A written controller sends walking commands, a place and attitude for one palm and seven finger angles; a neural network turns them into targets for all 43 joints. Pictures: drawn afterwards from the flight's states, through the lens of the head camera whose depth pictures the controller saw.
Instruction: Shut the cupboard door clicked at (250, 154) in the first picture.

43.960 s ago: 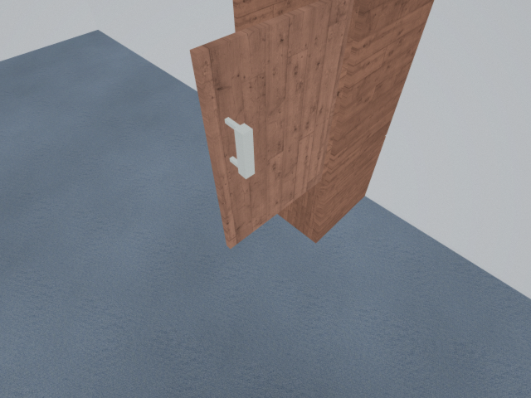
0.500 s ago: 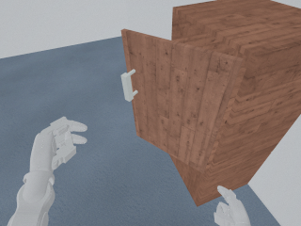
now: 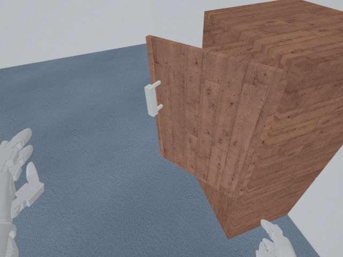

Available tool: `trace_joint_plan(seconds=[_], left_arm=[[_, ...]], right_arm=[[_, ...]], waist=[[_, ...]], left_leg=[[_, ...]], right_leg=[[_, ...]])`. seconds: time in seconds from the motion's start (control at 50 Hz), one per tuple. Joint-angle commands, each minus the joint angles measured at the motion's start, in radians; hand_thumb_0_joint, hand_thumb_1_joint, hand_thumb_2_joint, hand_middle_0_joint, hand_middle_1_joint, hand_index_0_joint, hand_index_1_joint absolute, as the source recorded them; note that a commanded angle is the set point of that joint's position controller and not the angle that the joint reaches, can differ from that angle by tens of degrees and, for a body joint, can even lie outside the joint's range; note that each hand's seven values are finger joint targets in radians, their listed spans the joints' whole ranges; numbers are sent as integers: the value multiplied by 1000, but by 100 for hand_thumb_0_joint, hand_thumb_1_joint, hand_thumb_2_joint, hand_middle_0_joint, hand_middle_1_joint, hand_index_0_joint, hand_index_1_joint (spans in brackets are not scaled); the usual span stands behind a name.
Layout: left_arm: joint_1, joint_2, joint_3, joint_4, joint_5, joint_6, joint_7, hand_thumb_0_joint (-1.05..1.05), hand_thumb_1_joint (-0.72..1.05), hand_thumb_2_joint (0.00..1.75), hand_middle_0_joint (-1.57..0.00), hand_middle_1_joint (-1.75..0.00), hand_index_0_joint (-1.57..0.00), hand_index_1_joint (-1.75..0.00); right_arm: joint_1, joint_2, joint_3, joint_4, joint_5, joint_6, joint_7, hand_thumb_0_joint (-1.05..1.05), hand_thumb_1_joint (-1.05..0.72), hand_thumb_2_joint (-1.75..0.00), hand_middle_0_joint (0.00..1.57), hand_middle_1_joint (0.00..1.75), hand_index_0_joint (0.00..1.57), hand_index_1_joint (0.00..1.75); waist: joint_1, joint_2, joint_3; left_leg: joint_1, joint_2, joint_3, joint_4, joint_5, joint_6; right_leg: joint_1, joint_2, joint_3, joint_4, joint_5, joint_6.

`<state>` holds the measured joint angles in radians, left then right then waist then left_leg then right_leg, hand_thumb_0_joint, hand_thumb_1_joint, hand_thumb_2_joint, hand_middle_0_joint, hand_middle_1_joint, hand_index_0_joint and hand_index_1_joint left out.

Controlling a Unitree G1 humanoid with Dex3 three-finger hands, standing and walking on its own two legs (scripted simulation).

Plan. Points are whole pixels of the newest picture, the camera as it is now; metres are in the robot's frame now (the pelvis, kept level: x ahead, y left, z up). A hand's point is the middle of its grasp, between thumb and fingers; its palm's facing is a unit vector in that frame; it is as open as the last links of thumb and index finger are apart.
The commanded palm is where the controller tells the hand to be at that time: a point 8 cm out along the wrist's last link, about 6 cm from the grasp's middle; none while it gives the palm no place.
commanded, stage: draw the hand back to the body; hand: left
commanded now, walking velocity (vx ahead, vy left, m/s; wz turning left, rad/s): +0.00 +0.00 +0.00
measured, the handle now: (155, 98) +0.62 +0.15 +0.04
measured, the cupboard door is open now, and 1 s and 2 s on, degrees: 33 33 33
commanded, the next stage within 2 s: step back with the hand held close in 0.16 s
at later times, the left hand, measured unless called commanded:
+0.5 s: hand (44, 180) +0.20 +0.27 +0.15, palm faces +0.38 -0.80 -0.47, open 7.4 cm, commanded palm +0.14 +0.30 +0.17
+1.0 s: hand (0, 216) +0.12 +0.30 +0.15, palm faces +0.43 -0.77 -0.47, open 7.4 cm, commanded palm +0.06 +0.33 +0.17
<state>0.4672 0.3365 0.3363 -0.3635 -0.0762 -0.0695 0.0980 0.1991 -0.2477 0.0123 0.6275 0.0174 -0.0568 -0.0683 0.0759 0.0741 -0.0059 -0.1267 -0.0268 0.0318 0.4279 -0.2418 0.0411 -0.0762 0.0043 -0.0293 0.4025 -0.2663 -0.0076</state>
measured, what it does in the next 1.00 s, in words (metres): shifts its weight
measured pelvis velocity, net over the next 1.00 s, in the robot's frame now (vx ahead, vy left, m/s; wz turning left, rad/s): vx -0.08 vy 0.03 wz -0.01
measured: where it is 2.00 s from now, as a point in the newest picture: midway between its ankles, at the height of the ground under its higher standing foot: outside the picture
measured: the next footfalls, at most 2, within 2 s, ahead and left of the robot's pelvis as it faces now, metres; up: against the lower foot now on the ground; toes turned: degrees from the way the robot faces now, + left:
right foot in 1.56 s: -0.21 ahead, -0.11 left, +0.00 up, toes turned +4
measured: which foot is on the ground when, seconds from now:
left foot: down 0.00-1.00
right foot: down 0.00-1.00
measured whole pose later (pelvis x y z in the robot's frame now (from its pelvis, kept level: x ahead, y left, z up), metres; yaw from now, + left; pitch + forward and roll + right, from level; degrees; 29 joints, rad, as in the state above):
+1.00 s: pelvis -0.08 +0.03 -0.02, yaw +0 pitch -1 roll -2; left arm 0.50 0.41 0.45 -0.47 -0.02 -0.22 0.12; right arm 0.22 -0.23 0.01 0.54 0.01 -0.02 -0.08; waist 0.01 0.01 0.01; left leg -0.41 -0.03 0.06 0.64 -0.22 0.09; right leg -0.34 0.01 0.04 0.61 -0.25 0.04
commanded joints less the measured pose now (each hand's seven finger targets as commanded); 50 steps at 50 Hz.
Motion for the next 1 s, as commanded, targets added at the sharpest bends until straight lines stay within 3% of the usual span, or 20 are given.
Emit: trace_joint_plan(seconds=[0.0,0.08,0.12,0.18,0.26,0.28,0.3,0.36,0.52,0.58,0.62,0.68,0.72,0.74,0.8,0.82,0.9,0.92,0.94,0.98], left_arm=[[-114,220,130,-238,-3,-70,24,0,90,90,-20,-30,-20,-30],[-99,207,127,-216,-7,-66,19,0,90,90,-20,-30,-20,-30],[-104,227,145,-223,-6,-68,19,0,90,90,-20,-30,-20,-30],[-90,203,129,-218,-8,-66,16,0,90,90,-20,-30,-20,-30],[-80,196,123,-200,-12,-65,12,0,90,90,-20,-30,-20,-30],[-197,315,232,-280,-2,-108,21,0,90,90,-20,-30,-20,-30],[-92,255,189,-190,-5,-118,16,0,90,90,-20,-30,-20,-30],[-33,221,152,-165,1,-133,11,0,90,90,-20,-30,-20,-30],[32,301,225,-242,-4,-137,30,0,90,90,-20,-30,-20,-30],[68,289,224,-268,-6,-139,35,0,90,90,-20,-30,-20,-30],[90,304,245,-270,-6,-140,37,0,90,90,-20,-30,-20,-30],[87,274,217,-269,-3,-147,41,0,90,90,-20,-30,-20,-30],[80,292,239,-261,5,-153,44,0,90,90,-20,-30,-20,-30],[64,263,212,-268,7,-159,44,0,90,90,-20,-30,-20,-30],[23,260,221,-279,24,-182,49,0,90,90,-20,-30,-20,-30],[6,287,247,-296,34,-192,49,0,90,90,-20,-30,-20,-30],[-30,255,232,-331,45,-213,49,0,90,90,-20,-30,-20,-30],[-25,285,266,-326,55,-219,49,0,90,90,-20,-30,-20,-30],[-24,247,233,-329,48,-223,46,0,90,90,-20,-30,-20,-30],[-21,250,243,-330,50,-233,46,0,90,90,-20,-30,-20,-30]], right_arm=[[-134,-83,-34,-165,-2,-67,-15,0,-90,-90,20,30,20,30],[-139,-77,-29,-163,-2,-63,-12,0,-90,-90,20,30,20,30],[-138,-82,-30,-159,-3,-67,-11,0,-90,-90,20,30,20,30],[-135,-78,-29,-164,-3,-65,-8,0,-90,-90,20,30,20,30],[-137,-81,-33,-168,-2,-58,-7,0,-90,-90,20,30,20,30],[-141,-108,-42,-201,8,-38,-6,0,-90,-90,20,30,20,30],[-136,-98,-41,-178,-1,-27,-11,0,-90,-90,20,30,20,30],[-131,-101,-54,-184,-1,2,-7,0,-90,-90,20,30,20,30],[-139,-113,-68,-233,5,56,-25,0,-90,-90,20,30,20,30],[-125,-111,-69,-252,9,68,-25,0,-90,-90,20,30,20,30],[-129,-116,-72,-256,5,67,-26,0,-90,-90,20,30,20,30],[-113,-117,-71,-259,10,62,-25,0,-90,-90,20,30,20,30],[-118,-127,-73,-257,6,54,-27,0,-90,-90,20,30,20,30],[-111,-120,-68,-260,9,49,-28,0,-90,-90,20,30,20,30],[-105,-131,-70,-263,8,27,-30,0,-90,-90,20,30,20,30],[-112,-138,-72,-260,4,18,-32,0,-90,-90,20,30,20,30],[-85,-137,-72,-252,-3,-13,-29,0,-90,-90,20,30,20,30],[-91,-141,-76,-246,-7,-23,-26,0,-90,-90,20,30,20,30],[-79,-128,-72,-245,-3,-27,-25,0,-90,-90,20,30,20,30],[-76,-136,-75,-239,-6,-37,-21,0,-90,-90,20,30,20,30]], waist=[[-13,-7,-73],[-14,-4,-22],[-12,12,-29],[-13,21,-36],[-15,-39,-29],[-47,-10,-15],[-52,-62,-32],[-58,-68,-88],[-56,-43,-181],[-59,-40,-198],[-54,-19,-197],[-65,-18,-162],[-61,-9,-132],[-67,-9,-117],[-69,33,-74],[-64,54,-72],[-67,85,-75],[-63,89,-78],[-68,60,-80],[-71,72,-75]], left_leg=[[36,37,-25,-66,180,-9],[17,40,-23,-70,172,-15],[21,41,-26,-73,172,-15],[26,42,-25,-74,181,-17],[26,44,-22,-76,173,-11],[-31,62,-40,-21,103,14],[-26,60,-47,5,106,13],[-31,67,-41,31,169,4],[-45,102,-49,10,401,4],[-98,117,-61,3,409,5],[-135,124,-66,-9,348,11],[-218,133,-82,-28,203,19],[-302,142,-99,-60,59,32],[-349,145,-113,-76,-11,36],[-512,174,-162,-148,-293,63],[-556,185,-182,-173,-352,72],[-640,227,-224,-198,-449,89],[-653,232,-240,-200,-468,95],[-630,222,-228,-174,-433,88],[-654,223,-228,-164,-475,89]], right_leg=[[-37,-6,9,-68,170,-7],[-49,-4,12,-82,159,-9],[-43,-3,13,-88,159,-10],[-41,-2,10,-80,164,-10],[-49,-2,13,-90,159,-5],[-113,-55,122,-132,198,-10],[-124,-84,131,-131,223,-16],[-121,-107,129,-86,323,-18],[-67,-61,73,38,483,10],[-33,-51,74,85,483,11],[-26,-47,79,93,451,15],[-32,-43,96,100,354,15],[-11,-32,101,110,293,19],[-1,-31,97,125,252,18],[56,-5,90,185,155,23],[86,8,84,211,150,27],[122,28,63,312,130,32],[135,38,69,317,124,33],[111,30,71,311,141,29],[109,36,91,322,123,27]])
